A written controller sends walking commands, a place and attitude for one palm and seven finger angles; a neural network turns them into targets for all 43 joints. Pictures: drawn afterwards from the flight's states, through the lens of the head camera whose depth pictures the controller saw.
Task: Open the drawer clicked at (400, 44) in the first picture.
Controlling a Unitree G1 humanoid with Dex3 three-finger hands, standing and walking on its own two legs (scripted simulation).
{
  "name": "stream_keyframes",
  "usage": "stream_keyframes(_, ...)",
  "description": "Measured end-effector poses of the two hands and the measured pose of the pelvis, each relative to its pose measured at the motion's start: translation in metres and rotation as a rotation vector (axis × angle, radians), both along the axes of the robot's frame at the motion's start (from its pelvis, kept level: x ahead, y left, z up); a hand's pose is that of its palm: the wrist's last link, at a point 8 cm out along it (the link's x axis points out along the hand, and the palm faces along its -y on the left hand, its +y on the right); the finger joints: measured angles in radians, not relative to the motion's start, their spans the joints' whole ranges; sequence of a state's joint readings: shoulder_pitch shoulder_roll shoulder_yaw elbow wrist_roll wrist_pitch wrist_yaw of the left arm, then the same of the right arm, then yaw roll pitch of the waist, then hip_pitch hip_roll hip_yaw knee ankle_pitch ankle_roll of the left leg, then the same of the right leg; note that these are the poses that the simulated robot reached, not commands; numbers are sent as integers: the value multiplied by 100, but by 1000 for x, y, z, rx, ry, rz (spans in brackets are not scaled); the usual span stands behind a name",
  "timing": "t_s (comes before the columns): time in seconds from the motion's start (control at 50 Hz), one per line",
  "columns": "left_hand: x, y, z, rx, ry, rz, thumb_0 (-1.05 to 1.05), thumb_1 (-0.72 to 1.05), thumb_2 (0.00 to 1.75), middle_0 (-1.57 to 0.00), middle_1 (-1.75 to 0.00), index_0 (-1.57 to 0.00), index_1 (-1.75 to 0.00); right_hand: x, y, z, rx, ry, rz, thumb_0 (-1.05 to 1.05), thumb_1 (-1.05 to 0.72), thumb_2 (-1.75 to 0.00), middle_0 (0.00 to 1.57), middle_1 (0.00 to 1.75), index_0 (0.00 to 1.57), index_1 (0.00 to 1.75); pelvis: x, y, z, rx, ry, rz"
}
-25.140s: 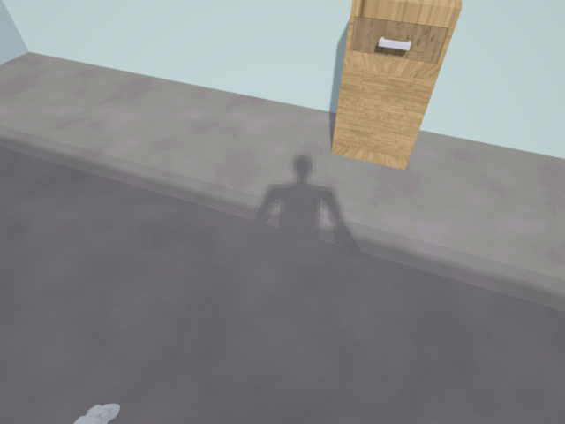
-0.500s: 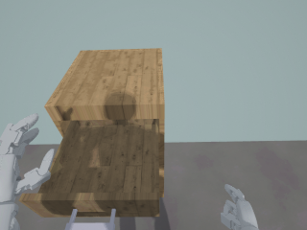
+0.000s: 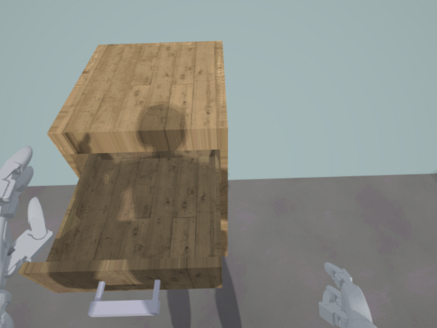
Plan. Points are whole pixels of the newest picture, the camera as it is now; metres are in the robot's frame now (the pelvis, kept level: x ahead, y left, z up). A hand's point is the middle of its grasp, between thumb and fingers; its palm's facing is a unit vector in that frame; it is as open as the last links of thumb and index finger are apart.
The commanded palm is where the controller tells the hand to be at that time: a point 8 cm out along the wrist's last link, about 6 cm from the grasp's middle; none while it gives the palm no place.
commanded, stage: step back with the hand held close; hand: left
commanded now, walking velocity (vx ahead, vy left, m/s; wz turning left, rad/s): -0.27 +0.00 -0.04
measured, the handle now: (127, 296) +0.19 +0.21 -0.10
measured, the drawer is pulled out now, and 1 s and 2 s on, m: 0.30 0.30 0.30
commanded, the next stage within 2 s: stop stepping back and stand still in 1.10 s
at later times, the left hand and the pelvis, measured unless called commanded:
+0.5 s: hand (11, 284) +0.14 +0.26 +0.15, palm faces +0.32 -0.82 -0.48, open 7.4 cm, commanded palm +0.08 +0.30 +0.17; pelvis -0.05 +0.02 -0.01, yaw -1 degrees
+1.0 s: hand out of the picture +0.11 +0.26 +0.16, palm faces +0.28 -0.85 -0.44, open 7.4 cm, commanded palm +0.03 +0.30 +0.17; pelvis -0.11 +0.03 -0.01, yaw -3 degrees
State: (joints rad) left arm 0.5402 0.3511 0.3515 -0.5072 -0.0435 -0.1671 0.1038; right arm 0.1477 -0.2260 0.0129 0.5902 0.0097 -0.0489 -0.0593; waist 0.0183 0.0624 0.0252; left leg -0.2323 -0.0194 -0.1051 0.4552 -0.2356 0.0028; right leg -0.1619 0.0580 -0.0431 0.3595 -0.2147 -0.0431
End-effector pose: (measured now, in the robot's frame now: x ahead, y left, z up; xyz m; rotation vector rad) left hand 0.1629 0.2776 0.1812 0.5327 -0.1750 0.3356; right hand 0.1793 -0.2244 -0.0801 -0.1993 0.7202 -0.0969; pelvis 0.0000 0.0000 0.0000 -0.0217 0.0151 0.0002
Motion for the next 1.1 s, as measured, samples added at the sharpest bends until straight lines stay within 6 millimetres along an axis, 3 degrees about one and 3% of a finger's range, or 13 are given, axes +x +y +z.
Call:
stream_keyframes(0.1,-5,-2,-18,-13,109,-50,1,89,90,-21,-31,-21,-30,-10,-7,-2,-26,45,-57,1,-90,-90,20,30,21,30,-4,8,-1,1,30,-7)
stream_keyframes(0.18,-12,5,-20,0,130,-69,1,88,90,-21,-31,-21,-30,-16,-6,1,-47,54,-87,1,-90,-90,20,30,21,30,-9,14,-3,2,34,-7)
stream_keyframes(0.32,-26,21,-9,23,33,-68,1,88,90,-21,-31,-21,-30,-23,10,11,-63,14,-75,1,-90,-90,20,30,20,30,-26,22,-5,3,29,-7)
stream_keyframes(0.46,-48,26,-14,23,-4,-59,1,89,90,-21,-31,-21,-30,-33,27,15,-45,-44,-29,1,-90,-90,20,30,21,30,-46,25,-11,2,27,-11)
stream_keyframes(0.64,-74,25,-16,-16,-82,-59,1,88,90,-21,-31,-21,-30,-67,26,4,-82,4,2,1,-90,-90,21,30,21,30,-64,27,-17,-29,27,18)
stream_keyframes(0.76,-79,42,-19,-14,-119,-70,1,88,90,-21,-31,-21,-30,-92,26,-2,-127,61,-41,1,-90,-90,21,30,21,30,-74,39,-22,-33,12,14)
stream_keyframes(0.84,-79,50,-8,32,-103,-66,1,88,90,-21,-31,-21,-30,-103,38,5,-96,37,-49,1,-90,-90,20,30,21,30,-82,41,-13,-47,36,11)
stream_keyframes(0.9,-84,46,2,38,-118,-85,1,88,90,-21,-31,-21,-30,-109,46,8,-67,28,-35,1,-90,-90,21,30,21,30,-88,39,-8,-51,62,-18)
stream_keyframes(0.98,-90,31,1,15,-114,-141,1,89,90,-20,-31,-20,-30,-116,48,8,-46,7,-6,1,-90,-90,21,30,21,30,-104,33,-8,-44,88,-44)
stream_keyframes(1.1,-112,-1,-10,51,-52,-227,1,89,90,-20,-31,-20,-30,-134,30,-4,-24,-40,29,1,-90,-90,21,30,21,30,-148,14,-20,-8,98,-61)
